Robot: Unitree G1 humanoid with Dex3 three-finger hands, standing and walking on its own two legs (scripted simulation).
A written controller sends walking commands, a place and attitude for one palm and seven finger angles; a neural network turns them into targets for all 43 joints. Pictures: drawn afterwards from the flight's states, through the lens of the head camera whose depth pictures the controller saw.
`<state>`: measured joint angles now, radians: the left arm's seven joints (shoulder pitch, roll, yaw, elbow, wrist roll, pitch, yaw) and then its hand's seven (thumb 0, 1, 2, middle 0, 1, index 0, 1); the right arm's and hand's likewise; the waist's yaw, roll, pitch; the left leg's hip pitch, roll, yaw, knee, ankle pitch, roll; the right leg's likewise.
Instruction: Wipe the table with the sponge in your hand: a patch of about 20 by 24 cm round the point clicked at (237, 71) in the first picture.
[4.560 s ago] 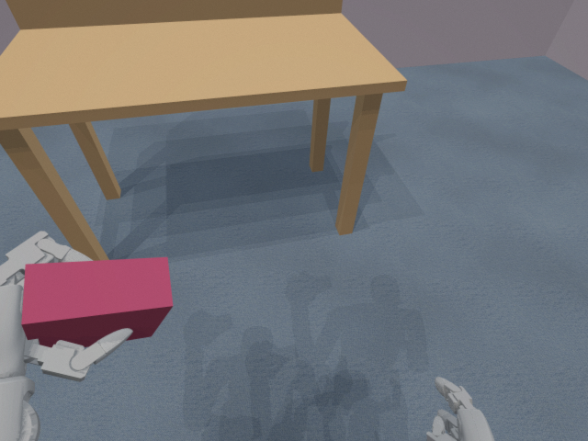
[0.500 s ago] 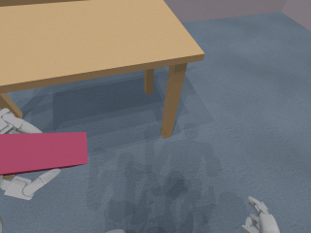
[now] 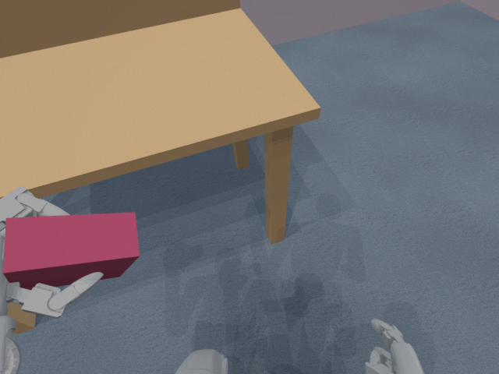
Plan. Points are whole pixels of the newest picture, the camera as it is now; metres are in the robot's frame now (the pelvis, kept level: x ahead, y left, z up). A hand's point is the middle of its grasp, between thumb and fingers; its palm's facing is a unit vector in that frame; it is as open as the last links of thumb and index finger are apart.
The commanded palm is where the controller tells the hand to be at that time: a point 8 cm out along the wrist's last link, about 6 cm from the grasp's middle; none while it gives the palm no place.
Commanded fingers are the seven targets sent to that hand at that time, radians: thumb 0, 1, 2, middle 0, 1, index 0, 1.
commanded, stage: take the last steps up to it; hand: left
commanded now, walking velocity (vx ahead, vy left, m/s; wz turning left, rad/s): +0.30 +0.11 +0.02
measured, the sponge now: (92, 251) +0.24 +0.20 +0.15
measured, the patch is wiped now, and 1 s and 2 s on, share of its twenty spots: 0.00 0.00 0.00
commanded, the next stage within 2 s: come to a stop and stand still in 0.82 s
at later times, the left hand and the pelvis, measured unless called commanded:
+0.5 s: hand (60, 168) +0.33 +0.26 +0.18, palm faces +0.36 -0.82 -0.44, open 9.6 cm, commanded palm +0.27 +0.31 +0.18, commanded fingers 0.00 0.10 1.30 -1.20 -1.60 -1.20 -1.60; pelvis +0.10 +0.03 +0.00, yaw -1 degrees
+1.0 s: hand (104, 138) +0.39 +0.23 +0.18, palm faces +0.33 -0.79 -0.51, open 9.6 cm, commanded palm +0.33 +0.28 +0.18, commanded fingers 0.00 0.10 1.30 -1.20 -1.60 -1.20 -1.60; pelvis +0.17 +0.00 +0.01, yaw +0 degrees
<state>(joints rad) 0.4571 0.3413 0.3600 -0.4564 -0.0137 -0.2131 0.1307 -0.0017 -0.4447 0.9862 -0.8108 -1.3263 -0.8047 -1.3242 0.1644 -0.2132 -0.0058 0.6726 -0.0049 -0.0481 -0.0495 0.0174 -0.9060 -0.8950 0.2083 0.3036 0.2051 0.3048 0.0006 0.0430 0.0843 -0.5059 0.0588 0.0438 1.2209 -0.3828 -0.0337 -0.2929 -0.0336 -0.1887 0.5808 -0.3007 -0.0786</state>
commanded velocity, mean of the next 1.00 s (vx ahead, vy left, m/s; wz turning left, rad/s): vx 0.18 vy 0.08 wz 0.01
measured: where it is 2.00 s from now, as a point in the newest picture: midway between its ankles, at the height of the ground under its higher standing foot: outside the picture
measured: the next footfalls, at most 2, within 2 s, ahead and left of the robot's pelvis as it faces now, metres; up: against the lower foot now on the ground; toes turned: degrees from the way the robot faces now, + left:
left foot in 0.30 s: +0.18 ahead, +0.15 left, +0.00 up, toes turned +9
right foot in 0.66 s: +0.20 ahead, -0.08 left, +0.00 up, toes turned -10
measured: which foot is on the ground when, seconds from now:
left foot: up 0.00-0.28, down 0.30-0.66, up 0.68-1.00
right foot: down 0.00-0.30, up 0.32-0.64, down 0.66-1.00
